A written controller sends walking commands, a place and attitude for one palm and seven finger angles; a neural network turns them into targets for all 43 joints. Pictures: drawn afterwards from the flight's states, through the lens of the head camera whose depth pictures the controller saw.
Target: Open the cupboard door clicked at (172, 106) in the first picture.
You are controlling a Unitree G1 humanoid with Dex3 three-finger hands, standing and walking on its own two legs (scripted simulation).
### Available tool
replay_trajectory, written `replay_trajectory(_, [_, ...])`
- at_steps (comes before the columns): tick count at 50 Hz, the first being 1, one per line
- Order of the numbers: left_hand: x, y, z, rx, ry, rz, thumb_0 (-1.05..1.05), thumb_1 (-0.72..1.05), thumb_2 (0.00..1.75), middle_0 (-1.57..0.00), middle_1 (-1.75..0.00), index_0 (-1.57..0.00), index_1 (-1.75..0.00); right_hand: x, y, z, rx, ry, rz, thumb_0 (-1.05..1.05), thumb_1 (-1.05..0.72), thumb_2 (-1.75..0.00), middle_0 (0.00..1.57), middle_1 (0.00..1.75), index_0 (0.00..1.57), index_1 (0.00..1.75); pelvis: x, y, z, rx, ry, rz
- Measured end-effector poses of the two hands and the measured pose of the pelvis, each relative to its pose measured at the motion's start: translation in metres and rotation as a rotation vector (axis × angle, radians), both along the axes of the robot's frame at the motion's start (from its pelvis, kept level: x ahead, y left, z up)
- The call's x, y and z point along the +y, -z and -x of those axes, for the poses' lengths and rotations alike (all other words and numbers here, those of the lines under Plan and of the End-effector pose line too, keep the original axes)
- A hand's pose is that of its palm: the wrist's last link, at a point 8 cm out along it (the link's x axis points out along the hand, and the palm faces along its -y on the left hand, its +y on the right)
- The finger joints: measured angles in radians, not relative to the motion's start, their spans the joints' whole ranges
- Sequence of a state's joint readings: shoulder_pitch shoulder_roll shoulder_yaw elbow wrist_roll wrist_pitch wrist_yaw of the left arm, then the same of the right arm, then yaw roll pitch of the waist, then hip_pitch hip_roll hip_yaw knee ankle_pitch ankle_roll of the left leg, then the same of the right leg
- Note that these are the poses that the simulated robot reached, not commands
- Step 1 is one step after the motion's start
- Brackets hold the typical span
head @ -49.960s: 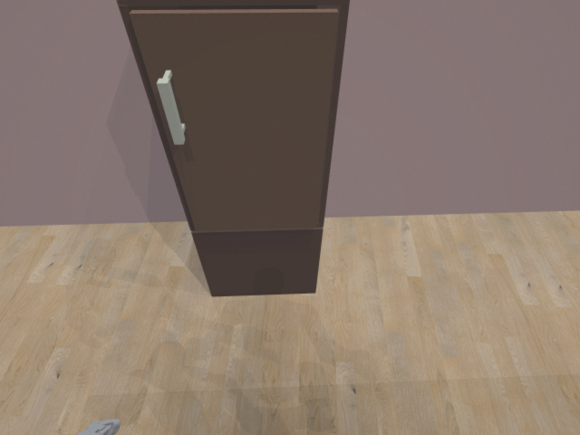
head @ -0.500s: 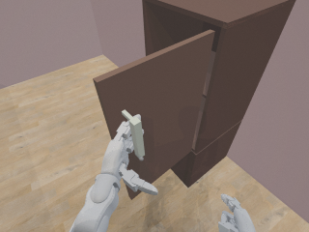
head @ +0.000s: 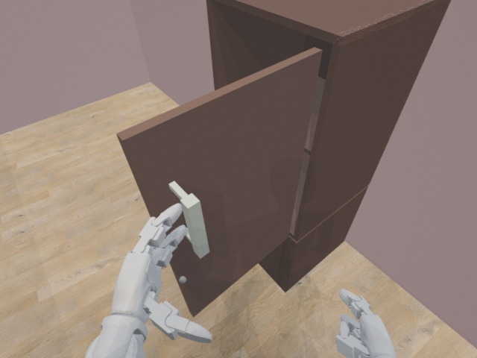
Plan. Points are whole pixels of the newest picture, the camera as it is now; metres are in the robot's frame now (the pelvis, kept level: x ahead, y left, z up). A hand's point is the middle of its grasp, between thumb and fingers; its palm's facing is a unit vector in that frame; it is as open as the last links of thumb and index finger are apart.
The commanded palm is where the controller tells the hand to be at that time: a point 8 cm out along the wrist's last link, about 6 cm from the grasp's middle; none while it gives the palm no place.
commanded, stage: slide the hand sideways off the handle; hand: left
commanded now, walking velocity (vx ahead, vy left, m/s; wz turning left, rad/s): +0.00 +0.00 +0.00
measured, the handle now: (189, 220) +0.30 +0.11 +0.10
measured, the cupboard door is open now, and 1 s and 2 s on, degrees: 92 92 92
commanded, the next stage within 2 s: draw the hand back to the body in 0.40 s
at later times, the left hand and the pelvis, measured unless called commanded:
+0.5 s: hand (139, 314) +0.16 +0.15 +0.09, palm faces +0.01 -1.00 -0.04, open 16.3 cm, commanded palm +0.14 +0.20 +0.10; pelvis +0.00 -0.01 -0.01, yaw +2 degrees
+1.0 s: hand (89, 307) +0.16 +0.20 +0.12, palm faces +0.02 -1.00 -0.08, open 16.2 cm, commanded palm +0.12 +0.25 +0.14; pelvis -0.01 +0.02 +0.00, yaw +2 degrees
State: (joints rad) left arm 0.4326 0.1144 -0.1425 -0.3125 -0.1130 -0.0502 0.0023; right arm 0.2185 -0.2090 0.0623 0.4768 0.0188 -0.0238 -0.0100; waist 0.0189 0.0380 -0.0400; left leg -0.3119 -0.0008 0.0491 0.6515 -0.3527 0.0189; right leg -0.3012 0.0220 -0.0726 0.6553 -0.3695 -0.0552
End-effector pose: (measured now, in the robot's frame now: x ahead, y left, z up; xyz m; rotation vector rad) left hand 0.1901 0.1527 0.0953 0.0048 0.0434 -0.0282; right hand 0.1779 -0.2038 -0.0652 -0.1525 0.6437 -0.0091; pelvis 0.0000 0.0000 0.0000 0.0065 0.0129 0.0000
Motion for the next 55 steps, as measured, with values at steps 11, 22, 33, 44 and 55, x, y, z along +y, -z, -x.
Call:
replay_trajectory(11, [0.025,-0.001,0.030,0.001,-0.046,-0.038,-0.01,-0.50,0.30,-0.18,-0.32,-0.19,-0.31,-0.017,0.004,-0.007,-0.035,0.007,0.016,0.01,-0.91,-0.90,0.20,0.30,0.20,0.30,-0.009,0.006,-0.007,0.027,-0.018,0.003])
replay_trajectory(22, [0.045,0.003,0.050,-0.010,-0.047,-0.052,-0.01,-0.50,0.30,-0.15,-0.30,-0.16,-0.30,-0.023,0.011,0.002,-0.050,0.019,0.034,0.01,-0.91,-0.90,0.20,0.30,0.20,0.30,-0.011,0.011,0.001,0.043,-0.035,0.011])
replay_trajectory(33, [0.055,-0.007,0.044,-0.061,-0.017,-0.056,-0.01,-0.50,0.30,-0.15,-0.30,-0.15,-0.30,-0.011,0.007,0.011,-0.092,0.039,0.027,0.02,-0.90,-0.90,0.20,0.30,0.20,0.30,0.000,0.011,0.009,0.029,-0.028,0.019])
replay_trajectory(44, [0.087,-0.022,0.054,-0.056,-0.053,-0.059,-0.01,-0.50,0.30,-0.15,-0.30,-0.15,-0.30,0.010,-0.006,0.005,-0.140,0.014,0.024,0.02,-0.90,-0.90,0.20,0.30,0.20,0.30,0.016,0.005,0.009,-0.003,-0.030,0.030])
replay_trajectory(55, [0.116,-0.042,0.058,-0.062,-0.181,-0.225,-0.01,-0.39,0.34,-0.16,-0.30,-0.16,-0.30,0.029,-0.019,-0.003,-0.154,-0.016,0.047,0.02,-0.90,-0.90,0.20,0.30,0.20,0.30,0.026,-0.003,0.011,-0.040,-0.023,0.033])
